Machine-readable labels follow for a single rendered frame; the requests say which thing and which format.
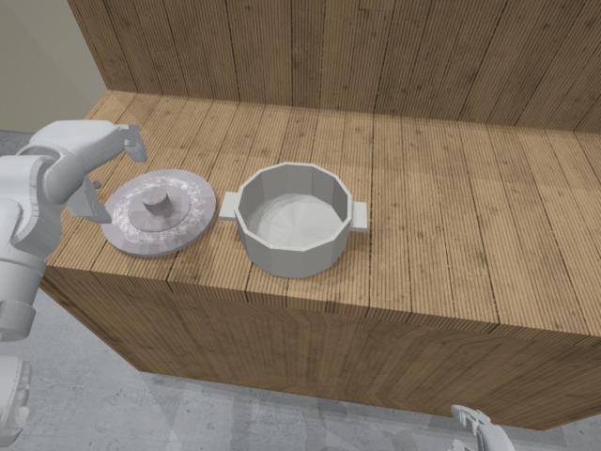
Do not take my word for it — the pot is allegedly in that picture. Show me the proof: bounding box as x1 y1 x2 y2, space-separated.
219 162 367 278

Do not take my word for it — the table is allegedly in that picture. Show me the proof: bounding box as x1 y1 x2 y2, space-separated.
39 0 601 431

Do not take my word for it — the knob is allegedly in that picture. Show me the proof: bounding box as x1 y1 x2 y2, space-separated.
141 186 170 212

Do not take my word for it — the robot left upper arm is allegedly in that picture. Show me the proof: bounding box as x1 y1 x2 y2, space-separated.
0 354 32 447

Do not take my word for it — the robot left hand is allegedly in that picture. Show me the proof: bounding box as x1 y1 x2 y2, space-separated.
29 120 147 224

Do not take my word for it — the lid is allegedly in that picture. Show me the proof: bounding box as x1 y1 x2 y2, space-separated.
101 169 217 257

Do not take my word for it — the robot right hand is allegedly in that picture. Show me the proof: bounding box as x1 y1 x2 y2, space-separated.
447 405 516 451

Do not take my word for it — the robot left forearm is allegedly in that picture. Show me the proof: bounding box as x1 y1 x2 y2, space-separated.
0 141 85 342

